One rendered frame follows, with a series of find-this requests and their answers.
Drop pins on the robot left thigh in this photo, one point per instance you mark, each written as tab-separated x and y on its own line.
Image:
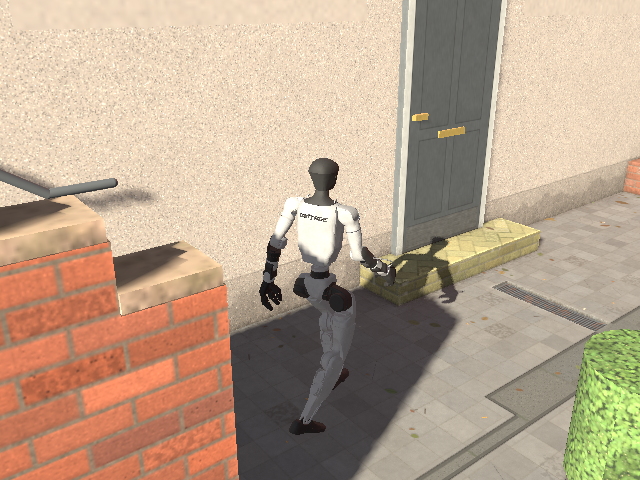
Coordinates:
322	305

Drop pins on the robot right upper arm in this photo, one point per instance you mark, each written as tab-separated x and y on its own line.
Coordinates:
349	216

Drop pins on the left robot forearm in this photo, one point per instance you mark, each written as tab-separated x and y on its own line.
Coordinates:
271	264

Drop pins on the right robot forearm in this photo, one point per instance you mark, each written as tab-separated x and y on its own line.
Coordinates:
375	265

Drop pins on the robot left upper arm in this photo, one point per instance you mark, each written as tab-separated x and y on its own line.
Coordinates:
278	239

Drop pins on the humanoid robot head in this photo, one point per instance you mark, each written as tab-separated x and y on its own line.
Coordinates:
323	172

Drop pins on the right robot hand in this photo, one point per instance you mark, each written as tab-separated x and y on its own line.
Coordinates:
390	278

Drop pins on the left robot hand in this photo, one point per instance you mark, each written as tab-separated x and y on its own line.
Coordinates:
271	289

